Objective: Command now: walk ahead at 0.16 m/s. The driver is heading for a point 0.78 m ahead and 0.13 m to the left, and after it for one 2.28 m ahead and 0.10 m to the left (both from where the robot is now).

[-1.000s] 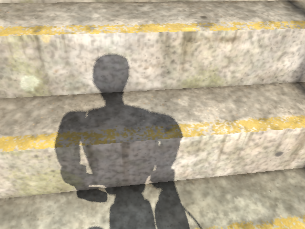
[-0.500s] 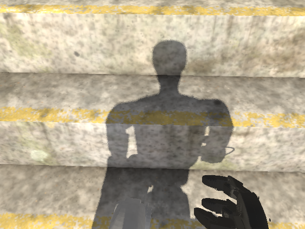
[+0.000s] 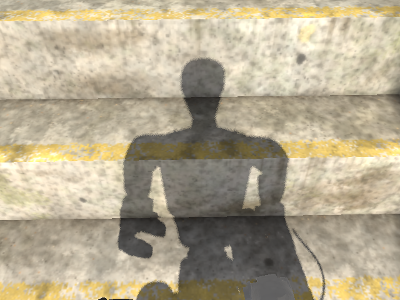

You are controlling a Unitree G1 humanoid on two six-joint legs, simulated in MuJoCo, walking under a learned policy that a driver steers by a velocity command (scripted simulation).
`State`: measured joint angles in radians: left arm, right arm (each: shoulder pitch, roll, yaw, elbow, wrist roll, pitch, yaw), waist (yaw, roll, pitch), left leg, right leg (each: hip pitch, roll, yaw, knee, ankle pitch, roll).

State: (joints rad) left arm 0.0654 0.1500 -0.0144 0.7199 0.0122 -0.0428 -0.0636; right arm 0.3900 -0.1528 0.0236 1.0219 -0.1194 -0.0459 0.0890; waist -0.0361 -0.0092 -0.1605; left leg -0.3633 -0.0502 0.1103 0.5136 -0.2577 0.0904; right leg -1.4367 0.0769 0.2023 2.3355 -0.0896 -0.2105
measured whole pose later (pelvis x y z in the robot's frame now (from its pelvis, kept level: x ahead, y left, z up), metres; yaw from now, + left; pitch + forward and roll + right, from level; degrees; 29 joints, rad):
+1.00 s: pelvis +0.20 +0.04 +0.17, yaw +32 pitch +6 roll +1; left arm 0.29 0.29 0.06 0.87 0.06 -0.03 0.04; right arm 0.13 -0.11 -0.06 0.85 -0.08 -0.11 0.03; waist 0.00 -0.10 -0.07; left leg -0.39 0.06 0.11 0.82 -0.64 -0.12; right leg -0.44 -0.30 -0.26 1.29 -0.72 0.06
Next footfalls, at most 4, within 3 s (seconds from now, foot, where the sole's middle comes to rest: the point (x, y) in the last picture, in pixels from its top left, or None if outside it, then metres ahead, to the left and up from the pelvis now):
0.24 right None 0.25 -0.19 -0.55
0.84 left None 0.12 0.13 -0.56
1.08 right None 0.20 0.01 -0.55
1.34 left None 0.27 0.33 -0.55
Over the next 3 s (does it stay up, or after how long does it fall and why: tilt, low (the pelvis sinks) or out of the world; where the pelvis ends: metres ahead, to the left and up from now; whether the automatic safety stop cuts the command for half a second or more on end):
falls after 2.52 s (tilt)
